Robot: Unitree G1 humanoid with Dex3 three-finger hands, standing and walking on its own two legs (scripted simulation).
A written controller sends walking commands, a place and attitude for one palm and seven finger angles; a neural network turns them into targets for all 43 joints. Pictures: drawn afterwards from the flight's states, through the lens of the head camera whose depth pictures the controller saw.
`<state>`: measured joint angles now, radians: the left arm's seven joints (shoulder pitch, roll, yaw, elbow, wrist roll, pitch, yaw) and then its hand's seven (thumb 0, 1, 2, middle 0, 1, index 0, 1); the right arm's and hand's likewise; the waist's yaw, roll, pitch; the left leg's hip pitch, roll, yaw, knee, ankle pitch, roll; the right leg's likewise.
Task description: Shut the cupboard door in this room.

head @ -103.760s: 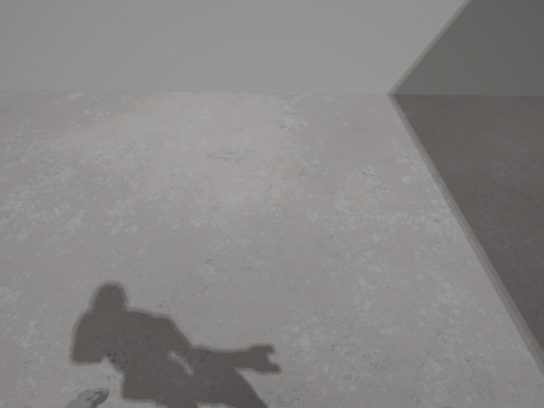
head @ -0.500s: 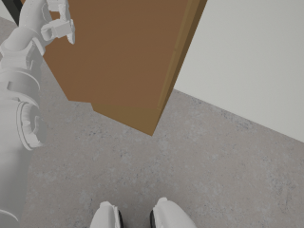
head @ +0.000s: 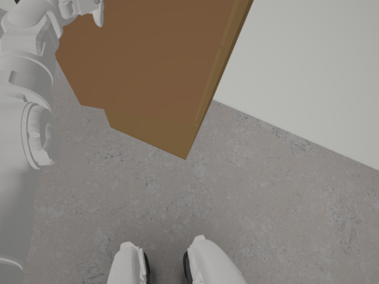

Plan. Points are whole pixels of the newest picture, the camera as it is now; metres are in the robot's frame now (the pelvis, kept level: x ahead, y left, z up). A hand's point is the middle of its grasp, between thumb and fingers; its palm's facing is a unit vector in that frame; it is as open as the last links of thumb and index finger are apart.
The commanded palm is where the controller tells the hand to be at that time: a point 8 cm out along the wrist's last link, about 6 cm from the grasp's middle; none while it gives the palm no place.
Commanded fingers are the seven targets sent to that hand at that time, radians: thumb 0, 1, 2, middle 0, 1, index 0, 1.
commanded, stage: pull the fist back off the door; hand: left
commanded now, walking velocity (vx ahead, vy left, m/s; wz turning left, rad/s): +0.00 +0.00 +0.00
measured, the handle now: out of the picture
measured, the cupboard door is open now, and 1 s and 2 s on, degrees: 15 9 9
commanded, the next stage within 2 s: draw the hand back to the body in 0.94 s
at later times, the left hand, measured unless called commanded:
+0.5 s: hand out of the picture +0.60 +0.04 +0.15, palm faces +0.07 -1.00 -0.02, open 3.2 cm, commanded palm +0.57 +0.08 +0.15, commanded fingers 0.00 0.90 0.90 -1.30 -1.50 -1.30 -1.50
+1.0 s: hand (121, 24) +0.53 +0.03 +0.17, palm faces +0.05 -1.00 -0.07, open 3.1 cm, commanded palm +0.51 +0.09 +0.15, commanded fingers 0.00 0.90 0.90 -1.30 -1.50 -1.30 -1.50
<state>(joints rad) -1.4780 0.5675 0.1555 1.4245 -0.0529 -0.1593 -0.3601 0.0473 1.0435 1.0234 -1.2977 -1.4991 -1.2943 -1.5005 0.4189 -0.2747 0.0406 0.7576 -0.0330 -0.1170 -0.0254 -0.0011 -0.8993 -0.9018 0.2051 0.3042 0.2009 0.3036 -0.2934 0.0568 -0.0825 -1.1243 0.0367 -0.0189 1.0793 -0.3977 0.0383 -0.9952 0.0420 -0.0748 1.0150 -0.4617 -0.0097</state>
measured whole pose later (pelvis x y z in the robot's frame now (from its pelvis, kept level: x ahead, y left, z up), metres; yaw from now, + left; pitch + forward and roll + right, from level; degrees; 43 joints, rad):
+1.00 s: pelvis +0.03 -0.03 +0.04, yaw +1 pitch +16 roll -1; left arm -0.94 0.17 0.18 1.11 0.01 -0.40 0.18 0.02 0.90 0.90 -1.30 -1.50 -1.30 -1.50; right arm 0.36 -0.26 -0.04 0.67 -0.04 -0.01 0.08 0.00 -0.90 -0.90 0.20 0.30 0.19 0.30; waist -0.14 0.05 -0.13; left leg -0.77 0.03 0.01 0.87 -0.38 0.00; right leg -0.69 0.04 -0.04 0.86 -0.46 -0.04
